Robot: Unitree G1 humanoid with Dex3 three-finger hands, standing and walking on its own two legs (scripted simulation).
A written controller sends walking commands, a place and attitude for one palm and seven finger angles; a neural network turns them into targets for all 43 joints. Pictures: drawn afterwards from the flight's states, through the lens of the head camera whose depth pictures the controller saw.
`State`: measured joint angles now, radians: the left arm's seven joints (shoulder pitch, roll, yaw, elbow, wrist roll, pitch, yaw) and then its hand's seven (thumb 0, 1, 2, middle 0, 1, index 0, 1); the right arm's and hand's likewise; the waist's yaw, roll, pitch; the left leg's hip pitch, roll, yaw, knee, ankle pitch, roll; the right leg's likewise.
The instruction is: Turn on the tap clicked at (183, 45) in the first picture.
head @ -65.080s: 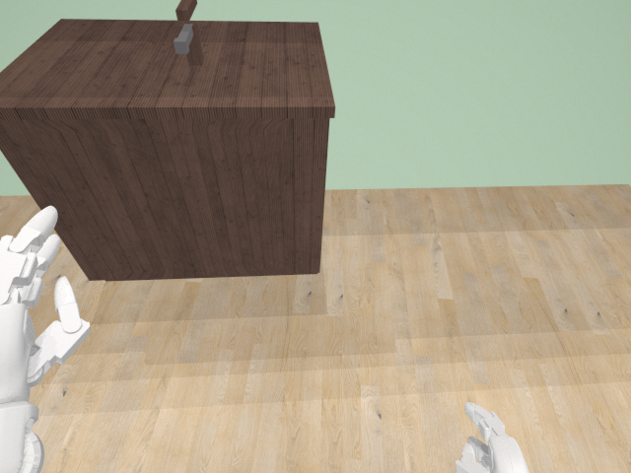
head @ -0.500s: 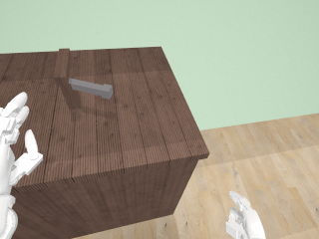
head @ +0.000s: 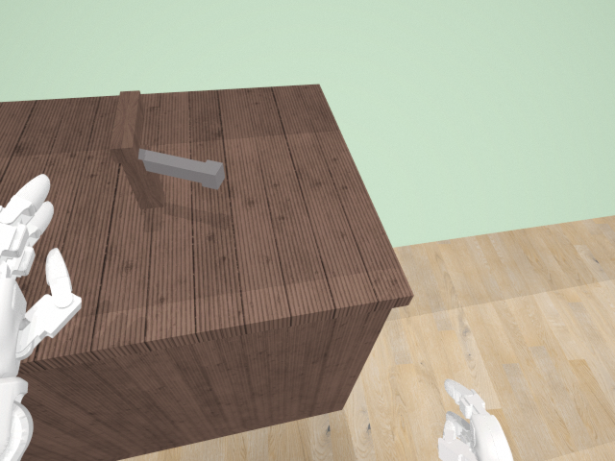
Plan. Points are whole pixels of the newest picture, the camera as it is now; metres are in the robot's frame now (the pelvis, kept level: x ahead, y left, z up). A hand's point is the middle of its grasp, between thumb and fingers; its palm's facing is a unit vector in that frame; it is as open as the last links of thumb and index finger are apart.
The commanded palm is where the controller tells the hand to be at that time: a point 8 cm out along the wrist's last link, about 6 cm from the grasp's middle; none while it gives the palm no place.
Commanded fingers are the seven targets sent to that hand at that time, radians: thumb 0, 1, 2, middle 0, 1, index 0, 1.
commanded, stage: look again from close up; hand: left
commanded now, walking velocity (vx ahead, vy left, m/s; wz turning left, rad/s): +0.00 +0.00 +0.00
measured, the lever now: (212, 174) +0.46 +0.19 +0.10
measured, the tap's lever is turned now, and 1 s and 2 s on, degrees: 64 64 64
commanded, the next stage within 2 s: turn the palm inward beside the body in 0.02 s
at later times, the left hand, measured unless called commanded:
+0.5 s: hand (97, 333) +0.19 +0.22 +0.15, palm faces +0.45 -0.82 -0.36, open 7.4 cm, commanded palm +0.15 +0.26 +0.17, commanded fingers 0.00 0.90 0.90 -0.20 -0.30 -0.20 -0.30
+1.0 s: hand (108, 329) +0.20 +0.21 +0.15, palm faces +0.44 -0.84 -0.30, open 7.4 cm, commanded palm +0.14 +0.25 +0.17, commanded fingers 0.00 0.90 0.90 -0.20 -0.30 -0.20 -0.30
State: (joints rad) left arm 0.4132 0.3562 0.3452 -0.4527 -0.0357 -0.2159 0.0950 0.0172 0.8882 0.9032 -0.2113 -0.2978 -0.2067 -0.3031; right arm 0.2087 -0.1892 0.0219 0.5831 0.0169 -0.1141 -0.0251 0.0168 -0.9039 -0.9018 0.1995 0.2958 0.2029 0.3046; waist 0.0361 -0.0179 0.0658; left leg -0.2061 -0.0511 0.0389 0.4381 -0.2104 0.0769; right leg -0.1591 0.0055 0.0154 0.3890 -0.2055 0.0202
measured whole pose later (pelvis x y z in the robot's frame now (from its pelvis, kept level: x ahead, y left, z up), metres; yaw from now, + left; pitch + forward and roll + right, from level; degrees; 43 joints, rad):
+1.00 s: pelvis +0.02 -0.06 -0.02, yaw +3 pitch +2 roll +1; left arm 0.45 0.35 0.41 -0.44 -0.24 -0.01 -0.02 0.02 0.89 0.90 -0.21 -0.30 -0.21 -0.30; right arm 0.22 -0.27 -0.01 0.67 0.05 -0.20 -0.08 0.02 -0.91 -0.90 0.20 0.30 0.20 0.30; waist 0.09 0.04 -0.06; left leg -0.35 -0.02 -0.03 0.66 -0.34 0.00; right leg -0.31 0.05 -0.05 0.66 -0.39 -0.07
